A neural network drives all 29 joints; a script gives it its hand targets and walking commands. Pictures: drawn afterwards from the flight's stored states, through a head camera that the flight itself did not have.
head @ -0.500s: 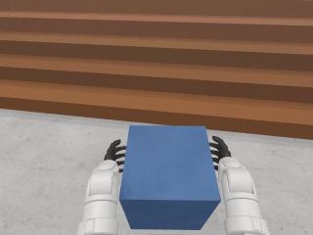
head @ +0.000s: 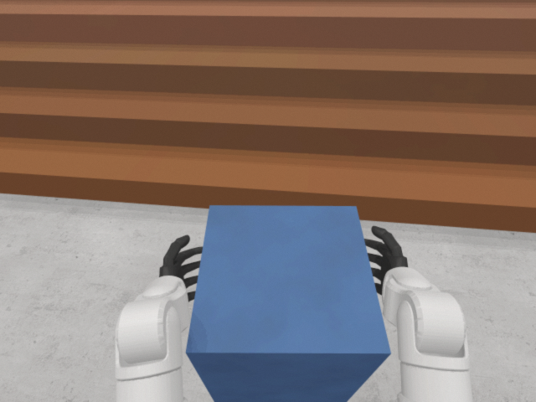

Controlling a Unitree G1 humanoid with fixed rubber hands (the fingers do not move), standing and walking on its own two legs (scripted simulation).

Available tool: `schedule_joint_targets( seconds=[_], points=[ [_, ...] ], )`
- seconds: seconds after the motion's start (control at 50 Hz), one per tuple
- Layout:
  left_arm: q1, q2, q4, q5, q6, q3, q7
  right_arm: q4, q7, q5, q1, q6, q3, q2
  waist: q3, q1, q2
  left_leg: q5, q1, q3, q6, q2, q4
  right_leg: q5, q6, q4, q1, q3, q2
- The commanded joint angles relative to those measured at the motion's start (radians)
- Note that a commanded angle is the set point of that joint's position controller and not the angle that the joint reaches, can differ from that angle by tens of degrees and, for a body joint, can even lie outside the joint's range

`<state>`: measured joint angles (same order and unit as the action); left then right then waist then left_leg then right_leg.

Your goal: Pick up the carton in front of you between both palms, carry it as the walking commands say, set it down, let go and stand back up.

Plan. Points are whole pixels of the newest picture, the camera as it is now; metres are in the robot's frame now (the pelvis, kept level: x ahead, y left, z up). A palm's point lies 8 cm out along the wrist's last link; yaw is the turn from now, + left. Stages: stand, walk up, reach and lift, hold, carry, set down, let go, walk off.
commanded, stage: carry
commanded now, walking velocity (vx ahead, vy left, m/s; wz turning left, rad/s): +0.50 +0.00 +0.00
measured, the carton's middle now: (281, 309) +0.26 +0.01 +0.01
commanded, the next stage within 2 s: none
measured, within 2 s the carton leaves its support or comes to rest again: neither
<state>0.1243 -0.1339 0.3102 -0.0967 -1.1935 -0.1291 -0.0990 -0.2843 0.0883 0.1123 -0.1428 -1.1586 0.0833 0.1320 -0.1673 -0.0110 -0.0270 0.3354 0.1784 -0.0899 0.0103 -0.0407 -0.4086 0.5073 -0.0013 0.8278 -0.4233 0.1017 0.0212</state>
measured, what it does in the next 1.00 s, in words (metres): walks ahead: right foot, then left foot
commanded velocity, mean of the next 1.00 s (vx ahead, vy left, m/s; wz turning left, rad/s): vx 0.50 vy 0.00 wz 0.00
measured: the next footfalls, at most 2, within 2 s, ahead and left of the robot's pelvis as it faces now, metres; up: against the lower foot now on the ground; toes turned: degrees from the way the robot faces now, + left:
right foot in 0.12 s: +0.18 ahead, -0.11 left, +0.00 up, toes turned -7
left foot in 0.54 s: +0.50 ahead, +0.11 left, +0.00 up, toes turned +11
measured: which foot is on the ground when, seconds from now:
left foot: down 0.00-0.16, up 0.18-0.52, down 0.54-1.00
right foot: up 0.00-0.10, down 0.12-0.54, up 0.56-1.00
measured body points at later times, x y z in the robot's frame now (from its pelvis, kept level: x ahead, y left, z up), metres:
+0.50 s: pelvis +0.30 -0.01 -0.01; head +0.31 -0.01 +0.44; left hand +0.57 +0.16 +0.08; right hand +0.59 -0.14 +0.08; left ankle +0.42 +0.11 -0.72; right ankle +0.14 -0.11 -0.74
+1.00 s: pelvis +0.64 +0.01 -0.02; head +0.65 +0.01 +0.43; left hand +0.93 +0.16 +0.09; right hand +0.93 -0.14 +0.09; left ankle +0.46 +0.10 -0.74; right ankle +0.79 -0.09 -0.74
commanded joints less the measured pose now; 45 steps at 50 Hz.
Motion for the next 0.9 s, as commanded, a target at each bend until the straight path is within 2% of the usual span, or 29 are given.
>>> schedule_joint_targets(
  seconds=[0.0, 0.02, 0.06, 0.08, 0.1, 0.12, 0.14, 0.16, 0.2, 0.26, 0.28, 0.32, 0.36, 0.4, 0.44, 0.46, 0.48, 0.5, 0.52, 0.54, 0.56, 0.58, 0.6, 0.64, 0.74, 0.8, 0.84, 0.86, 0.88],
  points=[
    [0.492, -0.851, 0.12, 0.381, -0.002, 0.738, 0.25, -0.136, -0.243, -0.416, -0.443, -0.048, -0.708, 0.877, -0.122, -0.016, -0.152, -0.39, -0.291, 0.163, 0.104, -0.216, 0.118, -0.21, -0.001, -0.263, -0.128, 0.088, -0.022],
    [0.486, -0.857, 0.117, 0.382, -0.007, 0.731, 0.242, -0.149, -0.246, -0.422, -0.443, -0.054, -0.701, 0.853, -0.123, -0.002, -0.124, -0.316, -0.182, 0.116, 0.088, -0.19, 0.096, -0.277, -0.006, -0.335, 0.032, 0.126, -0.038],
    [0.487, -0.841, 0.138, 0.381, -0.018, 0.714, 0.229, -0.153, -0.251, -0.448, -0.467, -0.068, -0.703, 0.837, -0.197, 0.021, -0.071, -0.427, 0.001, -0.024, 0.029, -0.128, -0.135, -0.342, -0.032, -0.412, 0.399, 0.141, -0.045],
    [0.503, -0.815, 0.132, 0.376, -0.021, 0.7, 0.227, -0.154, -0.253, -0.454, -0.509, -0.079, -0.701, 0.816, -0.216, 0.048, 0.109, -0.286, 0.177, -0.07, -0.018, -0.061, -0.338, -0.215, -0.065, -0.472, 0.552, -0.098, 0.113],
    [0.476, -0.802, 0.103, 0.36, -0.03, 0.682, 0.223, -0.161, -0.252, -0.452, -0.522, -0.093, -0.695, 0.8, -0.209, 0.05, 0.292, -0.026, 0.413, -0.062, -0.045, 0.03, -0.548, -0.126, -0.178, -0.573, 0.666, -0.477, 0.323],
    [0.495, -0.81, 0.117, 0.37, -0.038, 0.687, 0.227, -0.156, -0.253, -0.444, -0.512, -0.1, -0.698, 0.811, -0.212, 0.04, 0.286, 0.196, 0.532, 0.02, -0.009, 0.028, -0.713, -0.2, -0.252, -0.613, 0.696, -0.608, 0.415],
    [0.516, -0.832, 0.134, 0.382, -0.041, 0.689, 0.229, -0.173, -0.256, -0.455, -0.558, -0.103, -0.717, 0.823, -0.179, 0.041, 0.201, 0.174, 0.584, 0.076, 0.021, -0.026, -0.799, -0.306, -0.245, -0.602, 0.641, -0.611, 0.41],
    [0.561, -0.848, 0.141, 0.39, -0.047, 0.705, 0.23, -0.129, -0.257, -0.451, -0.545, -0.105, -0.694, 0.84, -0.186, 0.036, 0.103, 0.136, 0.568, 0.102, 0.023, -0.059, -0.804, -0.37, -0.222, -0.574, 0.596, -0.511, 0.39],
    [0.61, -0.871, 0.159, 0.407, -0.043, 0.723, 0.235, -0.095, -0.261, -0.436, -0.527, -0.098, -0.678, 0.887, -0.154, 0.033, 0.052, 0.068, 0.528, 0.084, 0.007, -0.083, -0.651, -0.412, -0.185, -0.623, 0.523, -0.386, 0.347],
    [0.584, -0.918, 0.136, 0.434, -0.042, 0.759, 0.261, -0.05, -0.246, -0.37, -0.431, -0.072, -0.672, 0.924, -0.162, 0.035, 0.109, -0.049, 0.507, 0.015, -0.006, -0.067, -0.488, -0.559, -0.155, -0.634, 0.523, -0.221, 0.288],
    [0.571, -0.915, 0.131, 0.439, -0.037, 0.755, 0.27, -0.048, -0.242, -0.36, -0.416, -0.066, -0.665, 0.928, -0.144, 0.036, 0.133, -0.085, 0.496, -0.006, -0.012, -0.05, -0.413, -0.569, -0.15, -0.637, 0.519, -0.189, 0.263],
    [0.565, -0.912, 0.154, 0.455, -0.024, 0.772, 0.283, -0.067, -0.23, -0.342, -0.388, -0.048, -0.665, 0.954, -0.127, 0.039, 0.115, -0.123, 0.478, -0.06, -0.016, -0.014, -0.282, -0.68, -0.135, -0.617, 0.553, -0.128, 0.236],
    [0.55, -0.907, 0.159, 0.459, -0.015, 0.765, 0.288, -0.111, -0.224, -0.342, -0.403, -0.035, -0.686, 0.953, -0.095, 0.041, 0.182, -0.173, 0.439, -0.093, -0.013, 0.002, -0.192, -0.748, -0.123, -0.603, 0.544, -0.073, 0.224],
    [0.488, -0.877, 0.127, 0.432, -0.018, 0.749, 0.292, -0.071, -0.221, -0.337, -0.366, -0.044, -0.683, 0.94, -0.084, 0.036, 0.223, -0.218, 0.351, -0.137, -0.003, 0.024, -0.119, -0.749, -0.1, -0.591, 0.513, -0.015, 0.216],
    [0.476, -0.861, 0.11, 0.417, -0.02, 0.739, 0.288, -0.091, -0.232, -0.35, -0.386, -0.044, -0.688, 0.917, -0.094, 0.026, 0.239, -0.292, 0.207, -0.146, 0.007, 0.021, -0.065, -0.818, -0.076, -0.517, 0.464, 0.026, 0.211],
    [0.476, -0.867, 0.126, 0.406, -0.02, 0.724, 0.285, -0.067, -0.236, -0.36, -0.367, -0.047, -0.693, 0.92, -0.114, 0.023, 0.16, -0.279, 0.089, -0.196, 0.021, 0.072, -0.039, -0.877, -0.06, -0.397, 0.423, 0.072, 0.177],
    [0.478, -0.844, 0.126, 0.402, -0.018, 0.736, 0.283, -0.067, -0.241, -0.368, -0.37, -0.047, -0.694, 0.925, -0.169, 0.001, 0.128, -0.223, -0.111, -0.165, 0.036, 0.043, -0.02, -0.835, -0.029, -0.215, 0.34, 0.101, 0.149],
    [0.493, -0.848, 0.138, 0.41, -0.02, 0.748, 0.28, -0.064, -0.247, -0.37, -0.345, -0.043, -0.69, 0.914, -0.258, -0.02, 0.006, -0.106, -0.335, 0.042, 0.087, -0.099, -0.007, -0.615, 0.003, -0.007, 0.15, 0.1, 0.09],
    [0.501, -0.866, 0.155, 0.416, -0.019, 0.755, 0.284, -0.079, -0.25, -0.374, -0.364, -0.035, -0.688, 0.901, -0.29, -0.009, -0.254, -0.02, -0.458, 0.534, 0.189, -0.349, 0.116, -0.209, 0.037, 0.276, -0.11, 0.066, -0.023],
    [0.494, -0.855, 0.115, 0.4, -0.022, 0.749, 0.284, -0.035, -0.253, -0.367, -0.353, -0.037, -0.688, 0.929, -0.229, -0.019, -0.234, -0.17, -0.478, 0.657, 0.265, -0.396, 0.163, -0.01, 0.011, 0.436, -0.312, -0.034, -0.053],
    [0.514, -0.888, 0.145, 0.402, -0.008, 0.75, 0.281, -0.057, -0.258, -0.391, -0.374, -0.025, -0.703, 0.969, -0.238, -0.013, -0.123, -0.32, -0.465, 0.569, 0.256, -0.386, 0.13, -0.036, -0.028, 0.478, -0.32, -0.086, 0.021],
    [0.482, -0.908, 0.112, 0.387, 0.008, 0.757, 0.281, -0.12, -0.261, -0.413, -0.427, -0.015, -0.719, 0.984, -0.232, -0.013, -0.035, -0.371, -0.403, 0.453, 0.206, -0.361, 0.112, -0.066, -0.026, 0.459, -0.302, -0.109, 0.065],
    [0.499, -0.935, 0.139, 0.392, 0.023, 0.759, 0.279, -0.11, -0.265, -0.424, -0.43, -0.012, -0.74, 1.017, -0.22, -0.009, -0.011, -0.383, -0.333, 0.366, 0.173, -0.331, 0.138, -0.141, -0.027, 0.399, -0.273, -0.115, 0.093],
    [0.482, -0.97, 0.142, 0.386, 0.044, 0.769, 0.267, -0.146, -0.272, -0.431, -0.423, 0.003, -0.742, 1.005, -0.207, -0.002, -0.044, -0.383, -0.238, 0.227, 0.115, -0.279, 0.168, -0.219, -0.019, 0.265, -0.188, -0.085, 0.097],
    [0.415, -0.958, 0.16, 0.347, 0.065, 0.784, 0.235, -0.139, -0.296, -0.438, -0.359, 0.004, -0.728, 0.945, -0.13, -0.006, -0.127, -0.45, -0.272, 0.056, 0.117, -0.223, 0.209, -0.355, -0.003, 0.0, -0.233, 0.005, 0.079],
    [0.437, -0.928, 0.201, 0.366, 0.051, 0.792, 0.23, -0.174, -0.291, -0.432, -0.345, 0.002, -0.712, 0.89, -0.067, -0.005, -0.114, -0.514, -0.247, -0.01, 0.115, -0.188, 0.199, -0.443, 0.008, -0.163, -0.2, 0.071, 0.058],
    [0.469, -0.885, 0.219, 0.389, 0.033, 0.799, 0.228, -0.179, -0.279, -0.42, -0.354, -0.012, -0.695, 0.838, -0.034, -0.012, -0.147, -0.576, -0.292, -0.039, 0.108, -0.167, 0.173, -0.459, -0.002, -0.253, -0.196, 0.11, 0.038],
    [0.517, -0.866, 0.259, 0.405, 0.027, 0.801, 0.228, -0.21, -0.271, -0.424, -0.388, -0.016, -0.702, 0.832, -0.032, -0.017, -0.112, -0.584, -0.262, -0.038, 0.114, -0.172, 0.17, -0.488, -0.011, -0.278, -0.153, 0.131, 0.021],
    [0.57, -0.828, 0.28, 0.421, 0.015, 0.795, 0.229, -0.223, -0.262, -0.432, -0.442, -0.024, -0.701, 0.821, -0.014, -0.017, -0.141, -0.571, -0.256, -0.052, 0.102, -0.178, 0.15, -0.493, -0.022, -0.295, -0.114, 0.123, 0.031]
  ],
)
